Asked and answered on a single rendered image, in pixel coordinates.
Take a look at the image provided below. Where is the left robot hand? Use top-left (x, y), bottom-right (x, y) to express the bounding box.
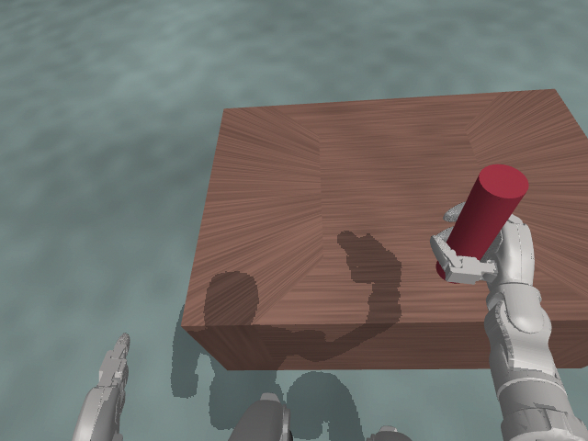
top-left (72, 333), bottom-right (130, 441)

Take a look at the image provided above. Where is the right robot arm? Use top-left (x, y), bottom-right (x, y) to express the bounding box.
top-left (484, 282), bottom-right (588, 441)

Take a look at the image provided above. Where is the right robot hand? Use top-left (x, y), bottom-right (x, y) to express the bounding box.
top-left (430, 201), bottom-right (535, 292)

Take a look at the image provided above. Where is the can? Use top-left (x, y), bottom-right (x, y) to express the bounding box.
top-left (436, 164), bottom-right (529, 284)

